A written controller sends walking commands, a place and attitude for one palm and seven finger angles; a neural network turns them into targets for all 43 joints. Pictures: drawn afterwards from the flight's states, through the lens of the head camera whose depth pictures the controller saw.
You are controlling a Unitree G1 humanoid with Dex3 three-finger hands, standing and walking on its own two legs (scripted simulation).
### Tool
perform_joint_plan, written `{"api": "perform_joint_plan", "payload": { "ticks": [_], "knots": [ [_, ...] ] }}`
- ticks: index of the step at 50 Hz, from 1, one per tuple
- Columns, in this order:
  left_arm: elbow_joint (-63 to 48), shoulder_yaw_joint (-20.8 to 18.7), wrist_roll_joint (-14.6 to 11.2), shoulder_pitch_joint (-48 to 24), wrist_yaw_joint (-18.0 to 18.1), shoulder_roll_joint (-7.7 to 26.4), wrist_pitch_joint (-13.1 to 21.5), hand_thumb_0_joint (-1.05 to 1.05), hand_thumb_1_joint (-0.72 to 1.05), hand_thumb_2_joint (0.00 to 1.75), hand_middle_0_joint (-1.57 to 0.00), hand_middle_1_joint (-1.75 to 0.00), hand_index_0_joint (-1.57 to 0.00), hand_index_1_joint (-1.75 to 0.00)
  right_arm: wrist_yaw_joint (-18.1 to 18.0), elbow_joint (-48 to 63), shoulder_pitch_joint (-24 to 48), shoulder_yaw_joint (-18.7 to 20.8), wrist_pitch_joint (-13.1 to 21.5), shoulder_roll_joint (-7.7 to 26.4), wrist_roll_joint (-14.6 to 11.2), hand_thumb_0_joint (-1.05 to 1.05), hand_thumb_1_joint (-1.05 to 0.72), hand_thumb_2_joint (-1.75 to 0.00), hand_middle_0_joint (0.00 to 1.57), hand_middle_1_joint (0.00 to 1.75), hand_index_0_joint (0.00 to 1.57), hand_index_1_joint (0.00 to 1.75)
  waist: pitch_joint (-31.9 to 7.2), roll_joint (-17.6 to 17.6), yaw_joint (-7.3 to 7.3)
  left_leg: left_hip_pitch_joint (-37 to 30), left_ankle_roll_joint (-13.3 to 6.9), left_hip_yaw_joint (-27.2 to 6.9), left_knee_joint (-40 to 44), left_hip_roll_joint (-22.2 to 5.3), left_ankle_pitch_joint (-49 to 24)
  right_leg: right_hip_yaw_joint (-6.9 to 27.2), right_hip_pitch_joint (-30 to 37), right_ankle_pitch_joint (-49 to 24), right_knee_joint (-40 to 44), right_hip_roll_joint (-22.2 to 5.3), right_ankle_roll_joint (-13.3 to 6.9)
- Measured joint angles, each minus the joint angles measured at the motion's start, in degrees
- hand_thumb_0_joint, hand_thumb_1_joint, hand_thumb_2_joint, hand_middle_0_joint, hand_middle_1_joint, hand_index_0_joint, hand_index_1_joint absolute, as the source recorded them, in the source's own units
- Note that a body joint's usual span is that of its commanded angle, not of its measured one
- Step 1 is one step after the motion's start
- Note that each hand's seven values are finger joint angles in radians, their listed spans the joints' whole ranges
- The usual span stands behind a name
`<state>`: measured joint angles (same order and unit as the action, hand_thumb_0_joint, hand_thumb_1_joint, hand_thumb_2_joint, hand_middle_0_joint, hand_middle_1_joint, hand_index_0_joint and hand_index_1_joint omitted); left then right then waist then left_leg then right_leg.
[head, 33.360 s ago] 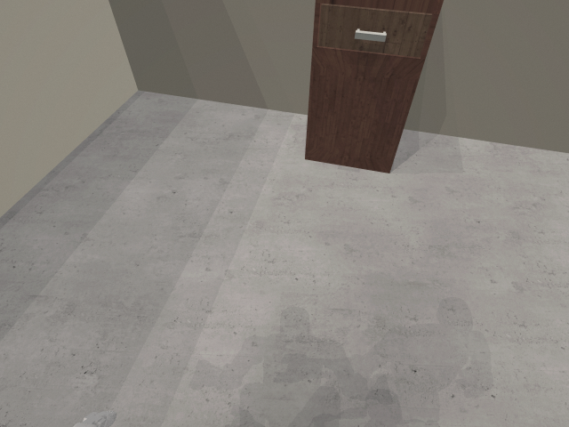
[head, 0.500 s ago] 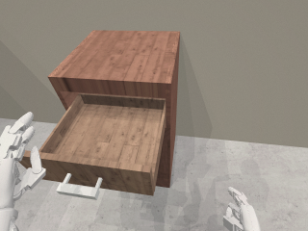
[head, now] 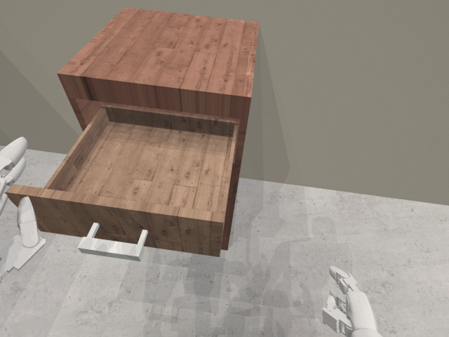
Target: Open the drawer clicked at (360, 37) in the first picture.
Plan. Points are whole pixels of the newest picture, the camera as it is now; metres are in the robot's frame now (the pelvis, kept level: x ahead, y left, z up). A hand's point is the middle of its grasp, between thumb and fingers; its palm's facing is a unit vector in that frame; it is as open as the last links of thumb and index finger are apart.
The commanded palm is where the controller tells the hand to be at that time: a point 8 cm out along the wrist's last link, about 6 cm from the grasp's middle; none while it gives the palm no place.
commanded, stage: step back with the hand held close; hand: left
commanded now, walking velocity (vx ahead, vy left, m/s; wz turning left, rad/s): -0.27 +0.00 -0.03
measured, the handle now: (115, 239) +0.30 +0.24 -0.05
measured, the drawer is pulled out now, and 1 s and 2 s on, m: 0.30 0.30 0.30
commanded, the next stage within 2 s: stop stepping back and stand still in 0.80 s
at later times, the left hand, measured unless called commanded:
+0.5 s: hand (38, 292) +0.14 +0.21 +0.17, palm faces +0.30 -0.86 -0.42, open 7.4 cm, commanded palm +0.07 +0.27 +0.18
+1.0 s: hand out of the picture +0.03 +0.20 +0.17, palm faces +0.31 -0.85 -0.43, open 7.4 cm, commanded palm -0.04 +0.26 +0.18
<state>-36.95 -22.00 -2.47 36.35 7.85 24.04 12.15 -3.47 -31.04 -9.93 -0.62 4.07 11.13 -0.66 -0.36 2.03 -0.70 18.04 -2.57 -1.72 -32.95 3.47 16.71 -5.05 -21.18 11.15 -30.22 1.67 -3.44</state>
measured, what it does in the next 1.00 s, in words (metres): walks backwards: left foot, then right foot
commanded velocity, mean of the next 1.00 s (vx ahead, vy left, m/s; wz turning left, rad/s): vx -0.30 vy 0.01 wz -0.03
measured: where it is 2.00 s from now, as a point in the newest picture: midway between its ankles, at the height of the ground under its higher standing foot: outside the picture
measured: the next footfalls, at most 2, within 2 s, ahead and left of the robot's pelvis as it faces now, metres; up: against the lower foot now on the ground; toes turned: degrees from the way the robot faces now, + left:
left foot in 0.62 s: -0.04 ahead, +0.14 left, +0.00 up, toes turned +2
right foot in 0.80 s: -0.08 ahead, -0.11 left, +0.00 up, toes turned +1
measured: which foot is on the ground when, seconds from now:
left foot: down 0.00-0.42, up 0.44-0.60, down 0.62-0.88, up 0.90-1.00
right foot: down 0.00-0.64, up 0.66-0.78, down 0.80-1.00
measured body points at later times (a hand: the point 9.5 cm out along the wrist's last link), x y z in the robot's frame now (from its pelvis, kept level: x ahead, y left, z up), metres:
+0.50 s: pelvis -0.06 -0.01 +0.00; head -0.04 +0.01 +0.45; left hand +0.12 +0.26 +0.19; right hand +0.10 -0.25 -0.08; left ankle -0.05 +0.10 -0.70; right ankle -0.02 -0.10 -0.73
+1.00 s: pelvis -0.17 -0.02 +0.00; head -0.14 -0.01 +0.45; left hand +0.00 +0.24 +0.19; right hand +0.02 -0.24 -0.08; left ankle -0.17 +0.12 -0.68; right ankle -0.11 -0.12 -0.73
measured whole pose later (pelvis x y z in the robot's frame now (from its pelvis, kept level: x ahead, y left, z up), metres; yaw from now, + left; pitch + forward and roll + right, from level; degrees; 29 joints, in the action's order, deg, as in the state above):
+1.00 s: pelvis -0.17 -0.02 +0.00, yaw +1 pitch +2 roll +1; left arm -36.7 -20.1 -2.4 36.7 7.1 21.7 13.2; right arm -2.1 -34.9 -8.4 -0.8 3.8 8.5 -0.4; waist 0.4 3.8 -0.9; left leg 28.2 1.0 -0.3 -53.8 -0.4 24.9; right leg -2.6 -22.0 11.3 -30.7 -0.4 -2.8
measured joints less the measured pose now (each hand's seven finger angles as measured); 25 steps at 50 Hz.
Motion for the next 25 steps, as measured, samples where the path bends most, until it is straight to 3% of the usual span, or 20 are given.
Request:
{"api": "perform_joint_plan", "payload": {
  "ticks": [8,12,15,20,22,25],
  "knots": [
    [-0.02,1.41,1.46,0.44,1.82,-2.43,-0.32,0.02,0.89,0.9,-0.21,-0.3,-0.21,-0.3,-0.32,0.02,-1.06,-0.61,0.25,0.29,1.72,0.01,-0.9,-0.9,0.2,0.3,0.2,0.3,-0.89,-0.46,-0.17,4.16,-0.43,-0.21,-3.07,-0.44,-0.31,-0.45,-2.69,-1.44,-0.06,0.41,0.46],
    [-0.14,0.91,1.6,0.58,2.52,-2.29,-1.27,0.02,0.89,0.9,-0.21,-0.3,-0.21,-0.3,-1.15,-0.7,-2.2,-0.31,1.5,-0.32,3.03,0.01,-0.9,-0.9,0.2,0.3,0.2,0.3,-0.42,-0.27,-0.27,4.61,-0.57,0.04,-2.91,-0.2,-1.1,2.13,-3.75,5.69,-5.42,0.77,1.94],
    [-0.61,0.34,0.84,0.99,2.79,-1.84,-1.09,0.02,0.89,0.9,-0.21,-0.3,-0.21,-0.3,-1.33,-1.88,-3.04,-0.2,2.6,-1.12,3.53,0.01,-0.9,-0.9,0.2,0.3,0.2,0.3,-0.82,-0.29,-0.28,5.2,-0.27,-0.03,-2.78,-0.2,-1.69,4.21,-0.21,8.75,-5.87,0.42,2.2],
    [0.08,0.44,-0.3,-0.07,1.31,-2.12,-0.29,0.02,0.89,0.9,-0.21,-0.3,-0.21,-0.3,-0.3,-3.84,-1.22,-0.71,2.53,-1.43,2.03,0.01,-0.9,-0.9,0.2,0.3,0.2,0.3,0.91,-2.1,0.13,5.32,1.03,0.21,-2.45,-2.85,-2.94,2.46,1.29,1.66,-1.14,1.48,1.37],
    [0.74,1.13,-0.58,-0.86,0.52,-1.77,0.16,0.02,0.89,0.9,-0.21,-0.3,-0.21,-0.3,0.31,-3.84,-1.05,-0.36,1.99,-1.19,0.9,0.01,-0.9,-0.9,0.2,0.3,0.2,0.3,0.63,-2.05,-0.31,7.25,1.63,-0.12,-5.73,-2.79,0.88,2.16,0.44,1.64,-1.25,1.48,0.77],
    [1.77,1.92,-0.48,-1.53,-0.02,-1.61,0.59,0.02,0.89,0.9,-0.21,-0.3,-0.21,-0.3,0.74,-4.39,-0.74,0.44,0.47,-0.89,0.32,0.02,-0.9,-0.89,0.2,0.3,0.2,0.3,0.33,0.14,-0.91,9.81,2.36,0.21,-17.52,-1.8,7.78,2.48,-0.13,0.75,-0.63,-0.12,0.43]
  ]
}}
